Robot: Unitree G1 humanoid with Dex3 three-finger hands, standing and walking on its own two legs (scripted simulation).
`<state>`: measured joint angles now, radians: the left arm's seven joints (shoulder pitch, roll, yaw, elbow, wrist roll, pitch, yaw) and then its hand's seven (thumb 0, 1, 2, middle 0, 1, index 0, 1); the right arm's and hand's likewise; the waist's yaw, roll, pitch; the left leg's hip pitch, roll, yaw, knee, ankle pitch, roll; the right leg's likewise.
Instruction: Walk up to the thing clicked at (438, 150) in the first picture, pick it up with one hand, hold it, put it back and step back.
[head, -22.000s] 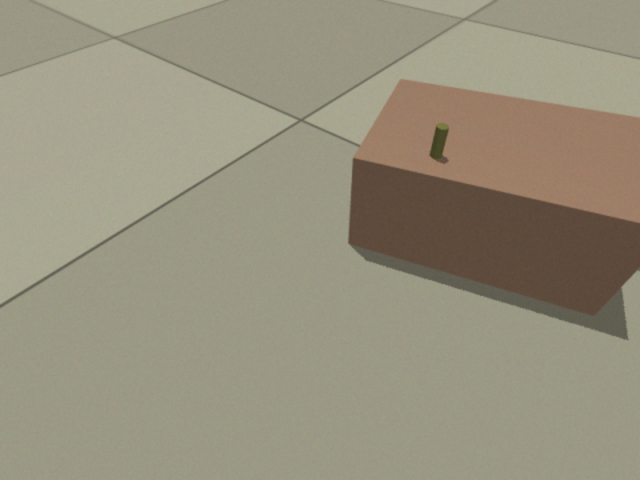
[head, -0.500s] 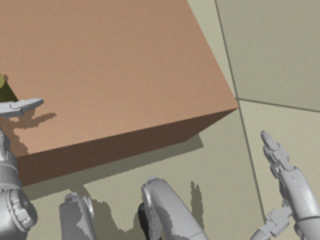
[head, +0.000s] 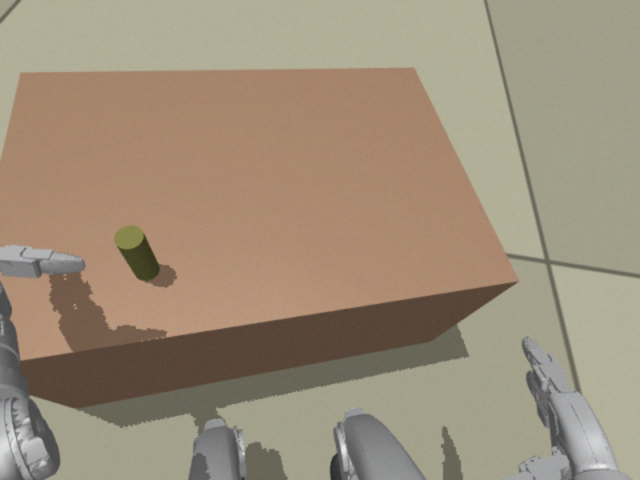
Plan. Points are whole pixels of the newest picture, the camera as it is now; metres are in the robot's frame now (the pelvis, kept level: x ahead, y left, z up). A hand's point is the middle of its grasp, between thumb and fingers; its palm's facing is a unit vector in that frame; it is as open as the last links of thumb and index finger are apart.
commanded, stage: home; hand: left
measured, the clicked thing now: (138, 254) +0.49 +0.22 -0.15
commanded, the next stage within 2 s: none
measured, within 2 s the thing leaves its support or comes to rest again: neither
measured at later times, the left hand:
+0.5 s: hand (44, 324) +0.33 +0.27 +0.02, palm faces +0.24 -0.92 -0.32, open 17.5 cm
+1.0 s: hand (142, 473) +0.19 +0.16 +0.01, palm faces +0.17 -0.96 -0.23, open 17.6 cm
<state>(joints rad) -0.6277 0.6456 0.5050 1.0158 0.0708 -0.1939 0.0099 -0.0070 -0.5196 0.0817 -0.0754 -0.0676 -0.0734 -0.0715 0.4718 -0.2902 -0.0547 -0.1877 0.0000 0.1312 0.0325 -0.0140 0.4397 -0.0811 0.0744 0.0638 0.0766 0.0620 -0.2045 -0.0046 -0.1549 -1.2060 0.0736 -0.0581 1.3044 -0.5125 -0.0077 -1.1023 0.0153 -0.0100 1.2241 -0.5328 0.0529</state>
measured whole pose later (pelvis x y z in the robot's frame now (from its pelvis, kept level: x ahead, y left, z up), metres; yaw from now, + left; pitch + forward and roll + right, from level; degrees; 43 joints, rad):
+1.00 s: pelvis +0.03 -0.02 +0.07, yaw +3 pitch +9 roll +0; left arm 0.45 0.20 0.00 0.11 -0.03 0.04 0.09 -0.01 -0.57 0.04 -0.06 -0.05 -0.06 -0.05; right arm 0.45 -0.20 -0.01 0.04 0.04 0.13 -0.09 0.01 -0.89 -0.90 0.20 0.30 0.21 0.30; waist 0.01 -0.01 -0.11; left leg -0.67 0.04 -0.02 0.94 -0.43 -0.03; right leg -0.61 -0.03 0.01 0.95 -0.49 0.03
